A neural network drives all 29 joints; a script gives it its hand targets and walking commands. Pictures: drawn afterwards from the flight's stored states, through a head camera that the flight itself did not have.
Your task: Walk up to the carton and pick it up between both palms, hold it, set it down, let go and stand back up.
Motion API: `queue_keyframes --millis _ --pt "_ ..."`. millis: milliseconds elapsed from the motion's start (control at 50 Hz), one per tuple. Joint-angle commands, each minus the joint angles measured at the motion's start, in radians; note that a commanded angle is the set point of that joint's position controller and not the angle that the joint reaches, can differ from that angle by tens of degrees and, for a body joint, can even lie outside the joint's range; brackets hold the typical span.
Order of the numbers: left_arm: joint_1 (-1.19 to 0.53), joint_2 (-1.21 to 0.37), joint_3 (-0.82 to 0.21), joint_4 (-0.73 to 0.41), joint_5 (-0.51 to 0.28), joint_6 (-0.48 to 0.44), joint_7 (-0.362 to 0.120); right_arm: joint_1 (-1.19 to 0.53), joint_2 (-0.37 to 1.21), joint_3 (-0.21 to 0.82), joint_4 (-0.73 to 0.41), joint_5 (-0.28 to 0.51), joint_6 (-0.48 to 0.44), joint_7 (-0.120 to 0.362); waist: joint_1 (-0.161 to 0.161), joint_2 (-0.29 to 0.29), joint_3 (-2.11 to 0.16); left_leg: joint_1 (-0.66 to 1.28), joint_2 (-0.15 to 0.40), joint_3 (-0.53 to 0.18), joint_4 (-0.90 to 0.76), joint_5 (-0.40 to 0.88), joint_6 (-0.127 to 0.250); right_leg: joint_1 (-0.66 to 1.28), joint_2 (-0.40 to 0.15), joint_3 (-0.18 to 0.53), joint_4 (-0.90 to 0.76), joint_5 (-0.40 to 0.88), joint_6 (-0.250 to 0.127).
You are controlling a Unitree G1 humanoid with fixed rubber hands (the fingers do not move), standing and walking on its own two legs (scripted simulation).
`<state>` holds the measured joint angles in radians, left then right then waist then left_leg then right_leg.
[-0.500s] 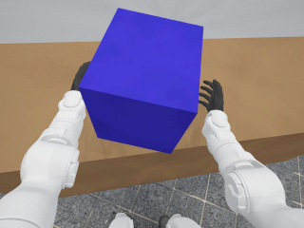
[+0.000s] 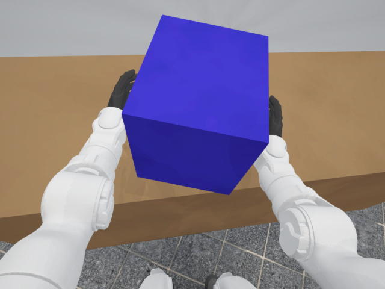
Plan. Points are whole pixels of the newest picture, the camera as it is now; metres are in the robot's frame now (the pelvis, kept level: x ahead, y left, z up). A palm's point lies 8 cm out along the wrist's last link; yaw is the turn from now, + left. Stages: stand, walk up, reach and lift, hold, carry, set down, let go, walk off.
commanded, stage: reach and lift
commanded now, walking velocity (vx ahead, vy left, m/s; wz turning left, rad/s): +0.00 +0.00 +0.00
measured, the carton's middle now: (198, 111) +0.49 -0.02 +0.02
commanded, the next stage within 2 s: none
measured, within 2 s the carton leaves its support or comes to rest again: leaves its support in 1.60 s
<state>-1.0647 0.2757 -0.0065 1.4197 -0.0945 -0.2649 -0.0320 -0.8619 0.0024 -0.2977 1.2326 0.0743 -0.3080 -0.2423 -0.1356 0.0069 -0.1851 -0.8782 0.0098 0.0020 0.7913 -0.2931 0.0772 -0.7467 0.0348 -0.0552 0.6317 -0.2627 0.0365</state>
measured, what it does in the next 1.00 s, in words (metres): stands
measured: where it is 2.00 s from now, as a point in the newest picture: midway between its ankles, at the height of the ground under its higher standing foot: outside the picture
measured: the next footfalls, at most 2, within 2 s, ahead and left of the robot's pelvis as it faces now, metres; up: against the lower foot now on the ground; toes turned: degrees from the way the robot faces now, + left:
none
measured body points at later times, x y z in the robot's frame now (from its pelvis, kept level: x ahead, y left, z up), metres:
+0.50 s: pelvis +0.02 +0.00 +0.02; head +0.12 +0.04 +0.46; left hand +0.49 +0.15 +0.05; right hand +0.41 -0.18 +0.04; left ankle +0.03 +0.06 -0.70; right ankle +0.01 -0.15 -0.70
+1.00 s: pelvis +0.03 -0.02 +0.03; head +0.13 +0.03 +0.47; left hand +0.49 +0.15 +0.05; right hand +0.41 -0.18 +0.04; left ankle +0.03 +0.06 -0.70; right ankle +0.01 -0.15 -0.70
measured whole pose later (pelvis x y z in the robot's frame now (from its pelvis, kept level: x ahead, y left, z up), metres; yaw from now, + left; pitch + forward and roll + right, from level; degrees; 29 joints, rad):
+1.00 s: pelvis +0.03 -0.02 +0.03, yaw +2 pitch +16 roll -4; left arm -0.97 0.21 0.32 1.39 0.29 -0.38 -0.11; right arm -0.68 0.14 -0.63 1.12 -0.32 -0.56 -0.23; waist -0.08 -0.03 -0.07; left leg -0.61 0.02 0.00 0.55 -0.23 0.05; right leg -0.46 0.04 -0.08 0.35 -0.18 0.01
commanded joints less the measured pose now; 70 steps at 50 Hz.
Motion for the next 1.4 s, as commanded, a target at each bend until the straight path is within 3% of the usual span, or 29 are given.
queue_keyframes --millis 0,80,100,120,140,160,220,260,280,320,420,500,640,680,700,740,780,820,880,1000,1060,1080,1120,1160,1200,1220,1280,1340,1380 --pt "-0.460 -0.094 0.021 -0.143 0.063 -0.060 -0.019 -0.386 0.027 -0.004 -0.109 -0.085 -0.062 0.042 -0.035 0.213 -0.642 0.734 0.055 -0.074 -0.070 0.421 -0.178 0.031 0.005 -0.041 -0.061 0.207 -0.050" --pt "-0.464 -0.139 0.064 -0.140 0.129 -0.074 -0.029 -0.394 0.083 -0.060 -0.098 -0.157 -0.095 0.062 -0.034 0.218 -0.643 0.745 0.058 -0.076 -0.073 0.460 -0.190 0.033 0.008 -0.049 -0.069 0.214 -0.049" --pt "-0.487 -0.164 0.085 -0.155 0.154 -0.080 -0.033 -0.429 0.111 -0.053 -0.135 -0.182 -0.108 0.075 -0.003 0.216 -0.671 0.742 0.052 -0.055 -0.082 0.446 -0.184 0.043 0.009 -0.053 -0.078 0.199 -0.051" --pt "-0.478 -0.210 0.090 -0.134 0.175 -0.080 -0.043 -0.423 0.157 -0.068 -0.112 -0.200 -0.118 0.082 -0.017 0.204 -0.642 0.737 0.055 -0.055 -0.084 0.440 -0.186 0.035 0.009 -0.050 -0.090 0.208 -0.054" --pt "-0.468 -0.250 0.110 -0.137 0.206 -0.092 -0.048 -0.419 0.201 -0.072 -0.121 -0.235 -0.131 0.100 -0.002 0.213 -0.664 0.757 0.060 -0.060 -0.098 0.459 -0.188 0.060 0.008 -0.055 -0.090 0.215 -0.052" --pt "-0.472 -0.325 0.122 -0.109 0.242 -0.104 -0.074 -0.417 0.290 -0.092 -0.125 -0.293 -0.141 0.118 -0.024 0.203 -0.655 0.756 0.061 -0.064 -0.102 0.466 -0.186 0.073 0.008 -0.059 -0.096 0.230 -0.056" --pt "-0.436 -0.516 0.188 -0.009 0.355 -0.128 -0.131 -0.417 0.503 -0.102 -0.100 -0.442 -0.165 0.175 -0.015 0.158 -0.572 0.753 0.054 -0.027 -0.110 0.524 -0.177 0.138 0.000 -0.062 -0.124 0.248 -0.056" --pt "-0.400 -0.582 0.209 0.055 0.381 -0.138 -0.145 -0.384 0.570 -0.083 -0.067 -0.480 -0.167 0.196 0.005 0.134 -0.537 0.764 0.055 -0.018 -0.133 0.551 -0.169 0.178 0.007 -0.056 -0.146 0.276 -0.063" --pt "-0.397 -0.584 0.222 0.091 0.386 -0.134 -0.153 -0.376 0.579 -0.096 -0.071 -0.508 -0.163 0.202 -0.004 0.120 -0.508 0.743 0.056 -0.009 -0.142 0.495 -0.159 0.197 -0.001 -0.044 -0.158 0.260 -0.062" --pt "-0.361 -0.628 0.222 0.071 0.417 -0.134 -0.153 -0.352 0.596 -0.092 -0.059 -0.535 -0.176 0.208 0.010 0.140 -0.501 0.780 0.063 -0.018 -0.136 0.592 -0.172 0.202 0.005 -0.051 -0.153 0.290 -0.068" --pt "-0.331 -0.652 0.197 0.061 0.423 -0.132 -0.140 -0.293 0.593 -0.088 0.005 -0.526 -0.187 0.213 0.004 0.201 -0.474 0.836 0.071 -0.020 -0.163 0.700 -0.201 0.218 0.017 -0.056 -0.193 0.306 -0.077" --pt "-0.275 -0.643 0.192 0.035 0.427 -0.139 -0.140 -0.249 0.608 -0.041 0.004 -0.506 -0.203 0.203 0.021 0.164 -0.439 0.835 0.069 -0.016 -0.164 0.763 -0.196 0.277 0.019 -0.053 -0.214 0.365 -0.070" --pt "-0.279 -0.632 0.196 0.018 0.431 -0.134 -0.151 -0.237 0.636 -0.034 -0.024 -0.515 -0.215 0.181 0.014 0.114 -0.398 0.782 0.056 -0.003 -0.191 0.693 -0.171 0.339 0.005 -0.043 -0.254 0.371 -0.063" --pt "-0.270 -0.647 0.186 0.004 0.443 -0.134 -0.150 -0.227 0.647 -0.041 0.003 -0.516 -0.221 0.179 0.018 0.147 -0.417 0.796 0.059 -0.009 -0.190 0.730 -0.177 0.324 0.006 -0.048 -0.251 0.385 -0.065" --pt "-0.267 -0.655 0.190 0.010 0.446 -0.132 -0.154 -0.239 0.633 -0.044 -0.015 -0.526 -0.229 0.176 -0.001 0.117 -0.401 0.814 0.065 -0.015 -0.200 0.718 -0.176 0.324 0.010 -0.055 -0.262 0.374 -0.062" --pt "-0.246 -0.653 0.195 -0.006 0.454 -0.126 -0.154 -0.226 0.633 -0.040 0.001 -0.514 -0.231 0.173 0.020 0.144 -0.389 0.809 0.061 -0.006 -0.207 0.711 -0.172 0.339 0.005 -0.050 -0.266 0.370 -0.065" --pt "-0.264 -0.662 0.182 -0.012 0.449 -0.127 -0.154 -0.227 0.638 -0.033 -0.024 -0.525 -0.239 0.164 0.004 0.133 -0.410 0.795 0.058 -0.007 -0.205 0.701 -0.174 0.341 0.006 -0.049 -0.270 0.382 -0.063" --pt "-0.278 -0.639 0.202 0.004 0.456 -0.126 -0.156 -0.257 0.644 -0.037 -0.039 -0.526 -0.242 0.164 0.021 0.107 -0.411 0.755 0.052 0.002 -0.210 0.634 -0.160 0.334 0.003 -0.044 -0.274 0.364 -0.062" --pt "-0.280 -0.664 0.173 -0.032 0.451 -0.139 -0.153 -0.240 0.650 -0.030 -0.031 -0.532 -0.260 0.154 0.013 0.118 -0.463 0.767 0.050 0.003 -0.212 0.679 -0.165 0.371 0.003 -0.042 -0.275 0.428 -0.063" --pt "-0.291 -0.677 0.145 -0.062 0.459 -0.178 -0.140 -0.246 0.651 -0.021 -0.015 -0.529 -0.327 0.148 0.032 0.158 -0.525 0.832 0.057 0.006 -0.205 0.797 -0.186 0.369 0.011 -0.046 -0.293 0.468 -0.066" --pt "-0.325 -0.672 0.140 -0.092 0.451 -0.214 -0.123 -0.282 0.653 -0.002 -0.029 -0.532 -0.359 0.150 0.061 0.155 -0.563 0.818 0.057 0.017 -0.194 0.805 -0.188 0.351 0.012 -0.041 -0.297 0.453 -0.069" --pt "-0.331 -0.689 0.120 -0.087 0.452 -0.215 -0.124 -0.281 0.660 -0.003 -0.017 -0.530 -0.365 0.144 0.049 0.161 -0.582 0.820 0.053 0.022 -0.201 0.816 -0.196 0.379 0.013 -0.045 -0.296 0.508 -0.068" --pt "-0.311 -0.689 0.115 -0.077 0.446 -0.231 -0.121 -0.282 0.645 0.018 0.000 -0.523 -0.378 0.152 0.061 0.148 -0.558 0.848 0.060 0.016 -0.218 0.800 -0.190 0.377 0.013 -0.047 -0.308 0.491 -0.066" --pt "-0.320 -0.699 0.101 -0.057 0.432 -0.235 -0.123 -0.290 0.642 0.019 0.002 -0.527 -0.394 0.140 0.045 0.145 -0.558 0.820 0.051 0.023 -0.220 0.779 -0.193 0.399 0.010 -0.042 -0.307 0.517 -0.062" --pt "-0.336 -0.674 0.121 -0.069 0.437 -0.249 -0.118 -0.297 0.645 0.018 0.018 -0.518 -0.392 0.144 0.074 0.127 -0.528 0.785 0.049 0.031 -0.246 0.715 -0.181 0.424 0.003 -0.038 -0.310 0.486 -0.063" --pt "-0.355 -0.680 0.104 -0.070 0.422 -0.253 -0.120 -0.314 0.646 0.024 0.009 -0.521 -0.392 0.141 0.061 0.118 -0.536 0.805 0.048 0.028 -0.257 0.684 -0.176 0.418 0.004 -0.039 -0.321 0.447 -0.063" --pt "-0.358 -0.679 0.091 -0.103 0.406 -0.265 -0.113 -0.324 0.651 0.045 -0.008 -0.506 -0.392 0.140 0.078 0.120 -0.544 0.785 0.047 0.028 -0.270 0.666 -0.172 0.433 0.002 -0.037 -0.318 0.456 -0.065" --pt "-0.401 -0.684 0.051 -0.098 0.369 -0.277 -0.111 -0.352 0.637 0.041 -0.017 -0.511 -0.393 0.142 0.053 0.114 -0.554 0.786 0.051 0.021 -0.281 0.605 -0.171 0.383 0.010 -0.046 -0.323 0.390 -0.071" --pt "-0.424 -0.665 0.060 -0.090 0.359 -0.282 -0.114 -0.381 0.626 0.021 -0.019 -0.511 -0.385 0.149 0.069 0.120 -0.571 0.766 0.047 0.037 -0.284 0.543 -0.166 0.371 0.002 -0.038 -0.327 0.342 -0.074"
